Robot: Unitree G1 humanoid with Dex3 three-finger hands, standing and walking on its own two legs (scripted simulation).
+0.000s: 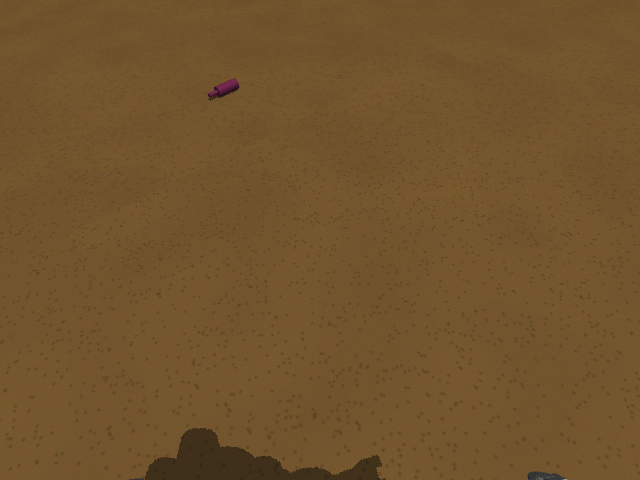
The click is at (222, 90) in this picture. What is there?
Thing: lying bottle
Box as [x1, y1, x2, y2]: [208, 78, 238, 97]
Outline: 237,81 233,78 215,86 214,90 208,93 209,97 215,94 220,96 238,88
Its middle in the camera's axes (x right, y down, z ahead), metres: -0.58 -0.91 +2.30
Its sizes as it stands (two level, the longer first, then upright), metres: 0.194 0.063 0.063
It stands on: the floor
